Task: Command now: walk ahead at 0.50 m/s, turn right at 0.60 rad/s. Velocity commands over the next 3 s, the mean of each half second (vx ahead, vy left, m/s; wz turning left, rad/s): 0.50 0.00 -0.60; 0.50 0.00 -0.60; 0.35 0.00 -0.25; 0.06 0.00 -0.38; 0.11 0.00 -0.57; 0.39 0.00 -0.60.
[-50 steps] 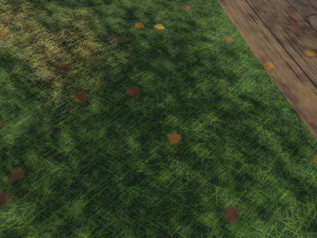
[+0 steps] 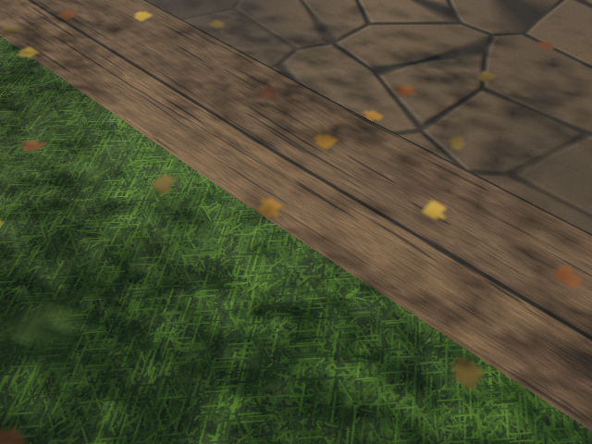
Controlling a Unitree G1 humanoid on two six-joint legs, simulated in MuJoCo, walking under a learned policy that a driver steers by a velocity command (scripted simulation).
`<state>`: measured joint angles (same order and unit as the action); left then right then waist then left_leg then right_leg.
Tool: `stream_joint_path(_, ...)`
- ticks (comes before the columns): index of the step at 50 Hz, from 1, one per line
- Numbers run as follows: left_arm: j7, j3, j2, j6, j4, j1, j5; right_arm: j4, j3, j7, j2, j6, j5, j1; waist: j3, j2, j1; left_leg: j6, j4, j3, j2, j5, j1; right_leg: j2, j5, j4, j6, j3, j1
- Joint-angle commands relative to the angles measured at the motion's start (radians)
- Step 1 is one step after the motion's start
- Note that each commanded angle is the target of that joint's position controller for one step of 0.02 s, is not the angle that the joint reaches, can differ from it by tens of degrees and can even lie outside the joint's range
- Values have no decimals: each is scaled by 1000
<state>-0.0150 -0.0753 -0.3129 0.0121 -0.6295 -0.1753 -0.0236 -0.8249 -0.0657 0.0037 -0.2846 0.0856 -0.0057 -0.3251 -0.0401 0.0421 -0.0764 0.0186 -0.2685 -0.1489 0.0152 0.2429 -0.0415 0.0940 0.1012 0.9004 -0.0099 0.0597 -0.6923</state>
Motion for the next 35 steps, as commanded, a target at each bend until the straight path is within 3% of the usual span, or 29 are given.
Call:
stream_joint_path(1, -21, 7, -12, 21, 88, 97, 1, 62, -37, -8, -171, 8, 7, 61, -23, -101, 0, 136, 114, 72, -259, -325, 3, 3, -119, -143, 11, -40, 12)
stream_joint_path(4, -39, 7, -18, 20, 118, 159, -3, 38, -46, -8, -198, -7, 23, 27, -47, -103, -8, 119, 90, 28, -286, -389, 74, -13, -79, -232, 42, -78, 31)
stream_joint_path(6, -44, -7, -45, 17, 129, 146, 1, 35, -54, -11, -225, -19, 34, 31, -24, -122, 24, 101, 4, -9, -295, -645, 121, -57, 14, -265, 79, -121, 101)
stream_joint_path(7, -43, -19, -68, 12, 124, 105, 5, 36, -60, -15, -243, -26, 39, 34, 13, -142, 56, 91, -82, -28, -294, -823, 136, -94, 68, -267, 102, -150, 175)
stream_joint_path(8, -40, -39, -103, 8, 100, 0, 6, 39, -63, -19, -252, -34, 44, 43, 73, -142, 122, 76, -236, -50, -280, -940, 120, -136, 82, -294, 132, -172, 313)
stream_joint_path(9, -27, -72, -156, 2, 53, -174, 2, 44, -54, -23, -231, -36, 43, 50, 161, -112, 213, 44, -458, -73, -246, -888, 3, -167, 18, -353, 173, -158, 574)
stream_joint_path(10, -5, -95, -240, -9, 24, -291, -7, 65, -22, -21, -140, -30, -3, 7, 247, 79, 221, 0, -787, -69, -181, -282, -288, 17, -20, -350, 239, 126, 878)
stream_joint_path(11, -8, -92, -309, 7, 66, -223, -8, 132, 9, -11, -66, 0, -9, -28, 382, 253, 121, -45, -1102, 101, 34, 363, -651, 234, 250, -535, 448, 741, 1101)
stream_joint_path(12, -17, -68, -216, 24, 70, -236, -2, 141, -12, 4, -173, 33, 28, 82, 379, 98, 200, -29, -1146, 255, -21, 305, -757, 234, 317, -616, 409, 739, 1082)
stream_joint_path(13, -18, -53, -175, 39, 57, -209, 5, 166, -12, 11, -178, 50, 51, 143, 237, 71, 186, -8, -1094, 238, -60, 216, -794, 200, 260, -619, 366, 594, 964)
stream_joint_path(14, -18, -44, -151, 46, 56, -149, 5, 154, -8, 4, -162, 55, 34, 145, 151, -27, 135, -8, -997, 238, -103, 140, -739, 151, 138, -618, 329, 477, 807)
stream_joint_path(15, -15, -35, -123, 49, 64, -92, 10, 144, -14, -2, -168, 51, 8, 140, 118, -28, 99, -17, -911, 239, -129, 98, -671, 114, 27, -624, 308, 397, 698)
stream_joint_path(17, -6, -28, -113, 50, 76, -48, 21, 137, -18, 1, -163, 30, -4, 112, 94, 2, 58, -40, -848, 235, -139, 53, -588, 81, -96, -663, 309, 340, 579)
stream_joint_path(20, 13, -33, -134, 54, 49, -77, 15, 149, -7, -2, -121, 9, -14, 157, 61, -10, 61, -86, -712, 207, -119, -38, -580, 46, -187, -681, 310, 254, 482)
stream_joint_path(24, 30, -37, -148, 43, 13, -132, 7, 186, 11, 6, -80, 13, -7, 315, 28, 21, 121, -100, -409, 201, -62, -294, -517, -17, -81, -665, 247, 198, 431)
stream_joint_path(28, 33, -39, -149, 35, -27, -194, -4, 216, 6, 22, -102, 26, 11, 396, 18, 36, 150, -80, -270, 226, -27, -333, -459, 12, 7, -606, 224, 278, 479)
stream_joint_path(31, 38, -40, -142, 25, -38, -193, -2, 213, -11, 27, -134, 37, 14, 360, 26, 73, 123, -43, -227, 240, -20, -208, -410, 42, -9, -515, 203, 362, 558)
stream_joint_path(32, 37, -39, -135, 21, -37, -182, -1, 201, -19, 24, -142, 41, 14, 307, 39, 88, 93, -24, -203, 224, -15, -181, -340, 34, -37, -475, 191, 372, 558)
stream_joint_path(33, 35, -29, -106, 20, -33, -175, 2, 179, -33, 17, -164, 45, 7, 213, 92, 80, 45, 7, -172, 216, -27, -185, -194, -12, -85, -378, 162, 345, 536)
stream_joint_path(34, 31, -6, -47, 22, -17, -177, 15, 168, -48, 9, -211, 49, -11, 72, 228, -1, -15, 70, -199, 347, -173, -150, 60, -70, 6, -122, 124, 275, 430)
stream_joint_path(35, 32, 12, 9, 29, 7, -310, -13, 135, -69, 10, -288, 35, -21, -33, 374, -325, 28, 232, -114, 796, -402, 89, 402, -213, 435, 212, 47, 131, 78)
